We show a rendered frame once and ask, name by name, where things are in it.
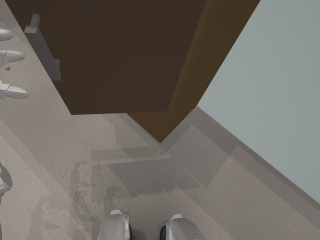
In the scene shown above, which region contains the robot right thigh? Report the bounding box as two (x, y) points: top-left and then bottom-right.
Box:
(166, 218), (208, 240)

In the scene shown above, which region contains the handle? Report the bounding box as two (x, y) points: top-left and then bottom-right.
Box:
(24, 13), (61, 81)

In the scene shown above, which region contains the robot left upper arm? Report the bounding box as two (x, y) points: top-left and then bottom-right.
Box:
(0, 162), (13, 240)

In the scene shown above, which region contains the cupboard door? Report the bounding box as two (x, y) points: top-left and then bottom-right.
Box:
(5, 0), (207, 115)

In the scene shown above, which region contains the robot left thigh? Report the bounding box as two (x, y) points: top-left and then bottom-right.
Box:
(97, 213), (130, 240)

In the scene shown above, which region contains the robot thigh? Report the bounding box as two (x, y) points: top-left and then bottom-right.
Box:
(166, 218), (208, 240)
(97, 213), (130, 240)

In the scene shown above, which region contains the robot left hand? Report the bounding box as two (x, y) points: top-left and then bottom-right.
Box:
(0, 28), (30, 100)

